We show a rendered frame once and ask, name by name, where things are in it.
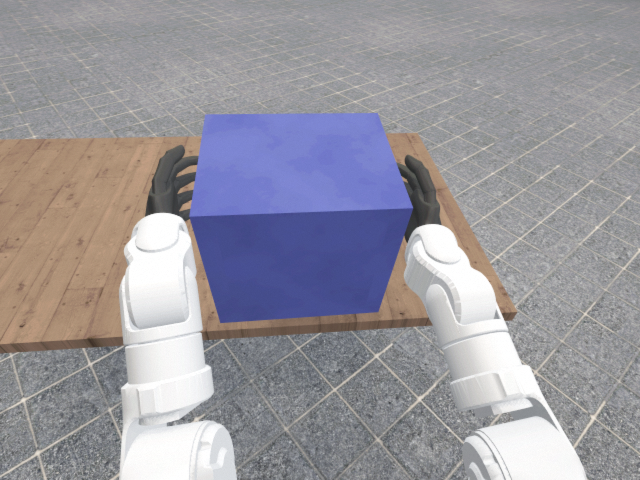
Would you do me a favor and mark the robot left hand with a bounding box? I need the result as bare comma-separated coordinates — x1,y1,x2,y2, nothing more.
145,145,199,221

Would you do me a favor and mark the right robot upper arm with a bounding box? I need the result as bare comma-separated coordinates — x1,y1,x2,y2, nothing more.
462,416,585,480

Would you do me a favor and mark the robot right hand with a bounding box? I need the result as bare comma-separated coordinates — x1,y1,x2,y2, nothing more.
396,155,442,243

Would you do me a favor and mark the left robot upper arm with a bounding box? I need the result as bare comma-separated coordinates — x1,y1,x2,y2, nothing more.
121,420,237,480

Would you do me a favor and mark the table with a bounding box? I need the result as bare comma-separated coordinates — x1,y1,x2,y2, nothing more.
0,133,517,353

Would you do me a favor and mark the carton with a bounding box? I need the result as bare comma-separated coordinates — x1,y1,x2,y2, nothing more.
189,113,413,323

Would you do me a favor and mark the right robot forearm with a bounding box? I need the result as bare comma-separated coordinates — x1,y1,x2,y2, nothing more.
404,224,587,480

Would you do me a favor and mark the left robot forearm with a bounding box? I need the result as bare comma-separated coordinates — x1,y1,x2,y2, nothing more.
119,213,214,480

